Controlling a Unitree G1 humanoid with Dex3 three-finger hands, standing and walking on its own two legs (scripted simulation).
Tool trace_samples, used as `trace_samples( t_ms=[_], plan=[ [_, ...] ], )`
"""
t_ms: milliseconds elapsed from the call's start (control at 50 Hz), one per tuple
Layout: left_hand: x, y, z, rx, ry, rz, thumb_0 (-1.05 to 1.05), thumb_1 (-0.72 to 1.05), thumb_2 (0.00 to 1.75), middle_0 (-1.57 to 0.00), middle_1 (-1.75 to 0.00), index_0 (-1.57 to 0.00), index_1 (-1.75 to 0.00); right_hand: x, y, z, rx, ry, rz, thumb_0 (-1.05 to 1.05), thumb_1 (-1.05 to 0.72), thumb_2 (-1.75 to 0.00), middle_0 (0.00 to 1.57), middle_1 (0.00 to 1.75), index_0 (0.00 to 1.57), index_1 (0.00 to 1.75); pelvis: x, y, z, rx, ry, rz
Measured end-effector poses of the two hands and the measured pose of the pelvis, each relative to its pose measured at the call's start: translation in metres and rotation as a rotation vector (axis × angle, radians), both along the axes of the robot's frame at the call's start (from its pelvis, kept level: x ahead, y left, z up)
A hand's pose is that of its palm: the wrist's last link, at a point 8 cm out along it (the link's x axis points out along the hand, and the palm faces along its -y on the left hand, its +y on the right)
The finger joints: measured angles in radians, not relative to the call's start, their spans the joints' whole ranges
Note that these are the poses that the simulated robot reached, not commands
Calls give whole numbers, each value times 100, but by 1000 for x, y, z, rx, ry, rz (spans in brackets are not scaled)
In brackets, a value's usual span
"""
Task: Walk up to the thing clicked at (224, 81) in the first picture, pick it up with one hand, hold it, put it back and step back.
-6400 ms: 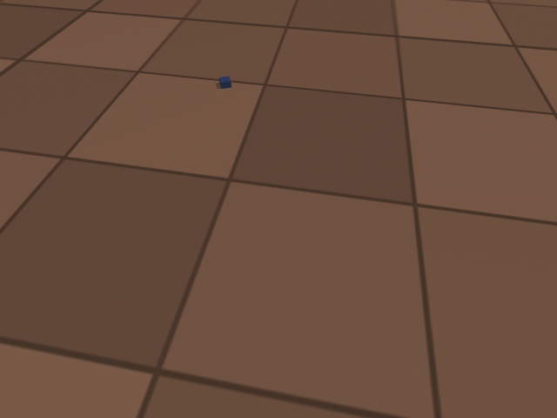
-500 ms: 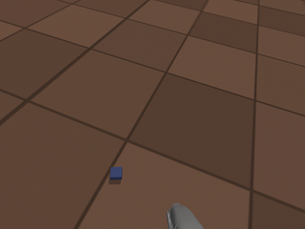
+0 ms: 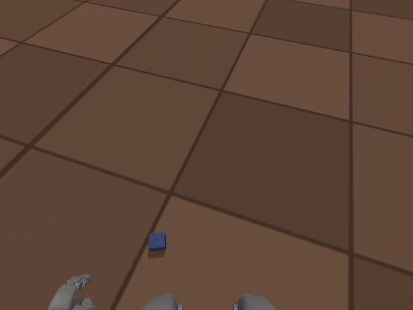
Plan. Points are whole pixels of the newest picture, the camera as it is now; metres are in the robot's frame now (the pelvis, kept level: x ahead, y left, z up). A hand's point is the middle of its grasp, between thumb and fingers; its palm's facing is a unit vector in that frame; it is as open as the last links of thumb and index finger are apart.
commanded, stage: walk up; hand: left
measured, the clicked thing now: (157, 241) +0.46 +0.23 -0.72
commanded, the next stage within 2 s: none
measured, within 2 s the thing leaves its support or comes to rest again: neither
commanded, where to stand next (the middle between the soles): +0.08 -0.06 m, yaw +2 degrees
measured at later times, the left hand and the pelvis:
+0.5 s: hand out of the picture +0.10 +0.21 -0.13, palm faces +0.01 -0.95 -0.31, open 7.4 cm; pelvis +0.01 -0.03 +0.03, yaw +2 degrees
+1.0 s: hand out of the picture +0.09 +0.24 -0.12, palm faces +0.02 -0.95 -0.31, open 7.4 cm; pelvis +0.01 -0.02 +0.03, yaw +2 degrees
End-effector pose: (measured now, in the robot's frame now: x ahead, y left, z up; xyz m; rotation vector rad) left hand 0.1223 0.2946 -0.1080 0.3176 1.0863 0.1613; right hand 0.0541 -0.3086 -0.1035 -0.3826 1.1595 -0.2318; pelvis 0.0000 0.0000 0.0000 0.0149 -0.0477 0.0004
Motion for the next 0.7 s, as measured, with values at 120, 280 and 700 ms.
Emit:
trace_samples(
  t_ms=[120, 280, 700],
  plan=[
    [-17, 4, 1, 29, 68, 48, 1, 91, 90, -20, -30, -20, -30, 24, -9, 2, 7, 1, 34, 0, -90, -90, 21, 30, 21, 30, 5, -14, 5, -10, 24, -2],
    [-48, -15, 11, 35, 166, 72, 1, 91, 90, -20, -30, -20, -30, 51, -28, 8, 27, -6, 29, 1, -90, -90, 21, 30, 21, 30, 7, -29, 17, -5, 21, 15],
    [-20, -29, 21, -34, 79, 77, 1, 91, 90, -20, -30, -20, -30, 41, -17, 23, 45, 39, 19, 0, -90, -90, 21, 30, 21, 30, 7, -28, 33, -19, 11, 30]
  ],
)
